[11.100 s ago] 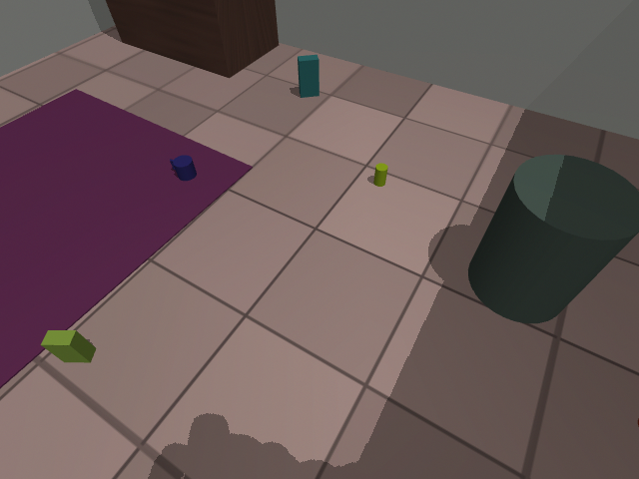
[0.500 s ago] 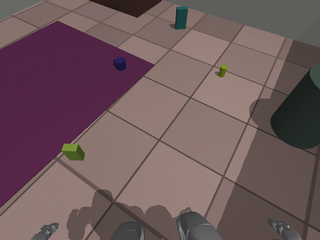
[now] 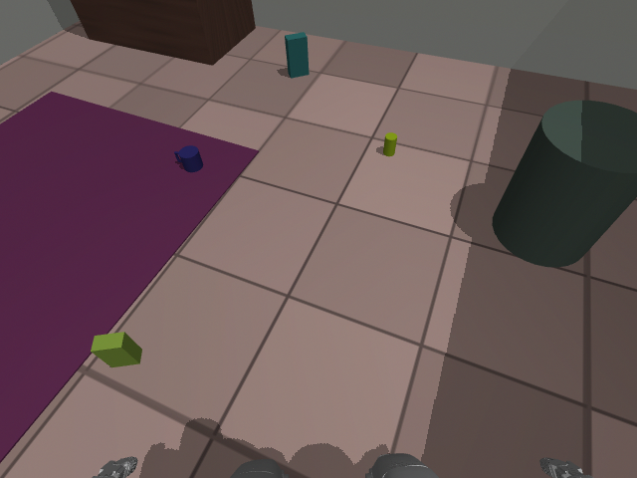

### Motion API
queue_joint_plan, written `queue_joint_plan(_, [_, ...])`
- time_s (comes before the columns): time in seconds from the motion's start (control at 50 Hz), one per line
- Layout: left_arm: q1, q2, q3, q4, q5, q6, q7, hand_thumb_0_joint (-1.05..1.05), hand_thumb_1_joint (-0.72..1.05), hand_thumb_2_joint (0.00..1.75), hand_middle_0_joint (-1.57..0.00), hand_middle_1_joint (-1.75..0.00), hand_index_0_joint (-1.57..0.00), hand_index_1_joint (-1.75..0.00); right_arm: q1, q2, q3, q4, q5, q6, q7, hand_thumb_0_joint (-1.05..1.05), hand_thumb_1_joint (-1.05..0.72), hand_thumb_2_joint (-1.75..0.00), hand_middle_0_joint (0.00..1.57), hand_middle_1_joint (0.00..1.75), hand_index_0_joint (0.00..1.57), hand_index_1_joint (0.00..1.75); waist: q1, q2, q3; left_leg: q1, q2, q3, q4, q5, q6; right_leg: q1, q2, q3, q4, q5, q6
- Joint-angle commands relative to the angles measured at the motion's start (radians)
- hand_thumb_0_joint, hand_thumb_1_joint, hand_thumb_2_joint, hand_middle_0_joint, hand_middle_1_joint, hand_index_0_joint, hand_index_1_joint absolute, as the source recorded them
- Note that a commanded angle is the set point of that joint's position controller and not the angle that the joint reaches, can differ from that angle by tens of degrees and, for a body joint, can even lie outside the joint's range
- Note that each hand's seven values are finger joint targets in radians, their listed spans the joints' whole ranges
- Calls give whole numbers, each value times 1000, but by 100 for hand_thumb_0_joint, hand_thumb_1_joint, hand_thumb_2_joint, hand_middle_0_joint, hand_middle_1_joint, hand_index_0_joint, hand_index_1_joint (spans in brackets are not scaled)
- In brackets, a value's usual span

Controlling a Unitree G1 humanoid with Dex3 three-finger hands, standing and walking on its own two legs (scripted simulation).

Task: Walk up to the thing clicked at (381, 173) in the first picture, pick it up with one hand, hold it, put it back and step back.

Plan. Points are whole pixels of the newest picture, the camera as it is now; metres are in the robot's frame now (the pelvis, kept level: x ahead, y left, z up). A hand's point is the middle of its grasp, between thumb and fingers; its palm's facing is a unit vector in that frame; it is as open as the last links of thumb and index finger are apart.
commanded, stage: walk up
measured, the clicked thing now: (390, 144) +1.53 -0.34 -0.70
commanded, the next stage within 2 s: stand in 0.38 s
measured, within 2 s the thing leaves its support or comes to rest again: neither
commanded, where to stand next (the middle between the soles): +0.07 +0.00 m, yaw -1 degrees
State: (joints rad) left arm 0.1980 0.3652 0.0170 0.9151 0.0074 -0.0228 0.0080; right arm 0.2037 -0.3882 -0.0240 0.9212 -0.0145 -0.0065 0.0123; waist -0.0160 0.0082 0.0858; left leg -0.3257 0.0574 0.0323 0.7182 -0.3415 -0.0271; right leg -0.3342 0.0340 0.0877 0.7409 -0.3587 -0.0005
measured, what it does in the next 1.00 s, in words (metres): stands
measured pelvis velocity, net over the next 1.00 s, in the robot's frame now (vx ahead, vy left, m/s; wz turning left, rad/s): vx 0.01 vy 0.01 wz -0.01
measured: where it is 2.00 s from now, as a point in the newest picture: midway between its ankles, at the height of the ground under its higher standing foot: outside the picture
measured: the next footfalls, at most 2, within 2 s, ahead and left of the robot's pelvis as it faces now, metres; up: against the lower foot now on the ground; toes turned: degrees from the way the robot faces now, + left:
none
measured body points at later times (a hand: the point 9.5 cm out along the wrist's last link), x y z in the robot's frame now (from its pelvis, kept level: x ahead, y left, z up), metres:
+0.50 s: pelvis +0.01 +0.01 +0.03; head +0.02 +0.00 +0.48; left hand +0.12 +0.31 -0.10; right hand +0.08 -0.31 -0.10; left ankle +0.03 +0.14 -0.71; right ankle +0.03 -0.13 -0.71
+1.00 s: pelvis +0.01 +0.01 +0.03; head +0.01 +0.01 +0.48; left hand +0.09 +0.31 -0.10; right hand +0.08 -0.29 -0.10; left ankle +0.03 +0.14 -0.71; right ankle +0.03 -0.13 -0.71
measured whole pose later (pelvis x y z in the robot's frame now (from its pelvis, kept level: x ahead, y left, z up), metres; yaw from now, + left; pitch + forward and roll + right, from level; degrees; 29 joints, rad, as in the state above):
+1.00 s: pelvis +0.01 +0.01 +0.03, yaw +0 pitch -3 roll +0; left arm 0.10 0.35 0.00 1.15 0.01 -0.02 -0.01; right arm 0.09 -0.35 -0.02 1.15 -0.02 0.00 0.02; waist -0.02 -0.01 0.05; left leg -0.14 0.04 0.06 0.34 -0.16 -0.02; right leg -0.14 0.01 0.11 0.35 -0.16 0.03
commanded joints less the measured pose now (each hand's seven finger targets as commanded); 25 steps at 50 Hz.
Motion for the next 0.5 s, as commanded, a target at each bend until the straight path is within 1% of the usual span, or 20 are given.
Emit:
queue_joint_plan(0.0, [-23,244,60,-19,0,-33,13,0,90,90,-20,-30,-20,-30,-86,-224,-40,-44,7,-29,-6,0,-90,-90,20,30,20,30,26,-11,-64,-49,97,-137,-208,-46,94,72,-70,158,-219,35,-78])
queue_joint_plan(0.02, [-44,254,60,-15,-3,-34,10,0,90,90,-20,-30,-20,-30,-91,-217,-38,-30,8,-28,-5,0,-90,-90,20,30,20,30,16,-2,-37,-21,57,-93,-198,-63,71,18,-97,205,-248,33,-93])
queue_joint_plan(0.04, [-64,256,58,-6,-5,-35,10,0,90,90,-20,-30,-20,-30,-84,-213,-37,-13,8,-28,-6,0,-90,-90,20,30,20,30,3,11,-36,9,49,-80,-201,-51,61,1,-113,218,-260,45,-99])
queue_joint_plan(0.06, [-79,250,53,0,-7,-34,10,0,90,90,-20,-30,-20,-30,-79,-212,-36,4,8,-29,-6,0,-90,-90,20,30,20,30,-2,18,-41,45,52,-80,-218,-38,62,-15,-111,207,-260,74,-94])
queue_joint_plan(0.08, [-79,238,48,10,-8,-32,10,0,90,90,-20,-30,-20,-30,-94,-215,-36,12,9,-30,-5,0,-90,-90,20,30,20,30,1,22,-48,71,63,-86,-237,-32,70,-22,-97,184,-261,99,-84])
queue_joint_plan(0.12, [-90,222,40,29,-7,-32,9,0,90,90,-20,-30,-20,-30,-99,-208,-32,29,11,-33,-4,0,-90,-90,20,30,20,30,4,2,-88,98,85,-94,-270,-8,81,22,-79,146,-250,171,-68])
queue_joint_plan(0.16, [-101,213,38,51,-8,-27,7,0,90,90,-20,-30,-20,-30,-117,-211,-32,44,10,-32,-5,0,-90,-90,20,30,20,30,9,10,-88,80,104,-107,-313,-20,83,63,-69,123,-245,187,-57])
queue_joint_plan(0.18, [-104,213,37,61,-10,-25,7,0,90,90,-20,-30,-20,-30,-128,-211,-32,52,10,-32,-6,0,-90,-90,20,30,20,30,13,6,-87,82,105,-105,-327,-15,82,70,-67,122,-246,202,-54])
queue_joint_plan(0.2, [-106,214,37,70,-11,-23,7,0,90,90,-20,-30,-20,-30,-141,-209,-31,57,11,-31,-6,0,-90,-90,20,30,20,30,16,10,-82,88,104,-96,-331,-6,79,70,-69,126,-255,202,-54])
queue_joint_plan(0.22, [-110,212,34,75,-11,-23,6,0,90,90,-20,-30,-20,-30,-144,-210,-30,64,10,-31,-7,0,-90,-90,20,30,20,30,13,14,-89,104,106,-94,-343,-2,79,70,-70,124,-260,222,-50])
queue_joint_plan(0.24, [-114,209,34,83,-12,-22,6,0,90,90,-20,-30,-20,-30,-144,-207,-30,73,10,-33,-8,0,-90,-90,20,30,20,30,12,19,-102,117,110,-89,-348,25,77,86,-71,118,-257,239,-50])
queue_joint_plan(0.28, [-111,209,34,103,-11,-19,7,0,90,90,-20,-30,-20,-30,-165,-210,-32,82,12,-29,-8,0,-90,-90,20,30,20,30,16,20,-108,134,109,-74,-334,45,79,94,-75,117,-270,262,-49])
queue_joint_plan(0.32, [-125,214,32,108,-8,-20,7,0,90,90,-20,-30,-20,-30,-170,-205,-33,92,13,-27,-8,0,-90,-90,20,30,20,30,5,-3,-122,171,99,-46,-318,71,73,87,-89,129,-294,304,-47])
queue_joint_plan(0.34, [-130,216,31,112,-6,-20,7,0,90,90,-20,-30,-20,-30,-168,-200,-34,97,14,-25,-8,0,-90,-90,20,30,20,30,0,-18,-124,194,90,-36,-315,76,68,72,-96,144,-307,308,-50])
queue_joint_plan(0.36, [-148,199,21,121,1,-23,1,0,90,90,-20,-30,-20,-30,-157,-181,-26,104,12,-25,-12,0,-90,-90,20,30,20,30,-11,-16,-144,195,74,-62,-334,167,55,121,-126,132,-342,377,-37])
queue_joint_plan(0.4, [-149,210,23,131,-3,-22,-1,0,90,90,-20,-30,-20,-30,-163,-192,-30,120,12,-27,-13,0,-90,-90,20,30,20,30,-9,-11,-162,253,76,-51,-336,246,46,131,-130,126,-344,434,-29])
queue_joint_plan(0.42, [-144,207,19,141,-4,-22,-1,0,90,90,-20,-30,-20,-30,-172,-193,-30,126,14,-27,-13,0,-90,-90,20,30,20,30,-5,-21,-154,271,79,-60,-339,251,45,117,-123,115,-357,424,-24])
queue_joint_plan(0.44, [-156,211,20,144,-4,-21,-1,0,90,90,-20,-30,-20,-30,-164,-189,-29,131,12,-27,-14,0,-90,-90,20,30,20,30,-13,-21,-164,284,81,-57,-344,285,45,130,-127,107,-358,450,-25])
queue_joint_plan(0.46, [-167,208,21,145,-6,-19,1,0,90,90,-20,-30,-20,-30,-159,-189,-28,139,12,-26,-15,0,-90,-90,20,30,20,30,-13,-20,-163,276,85,-58,-357,294,44,147,-128,103,-363,451,-22])
queue_joint_plan(0.48, [-174,214,21,148,-6,-16,2,0,90,90,-20,-30,-20,-30,-170,-185,-27,140,11,-25,-14,0,-90,-90,20,30,20,30,-9,-30,-141,254,82,-64,-376,251,41,146,-125,99,-381,403,-19])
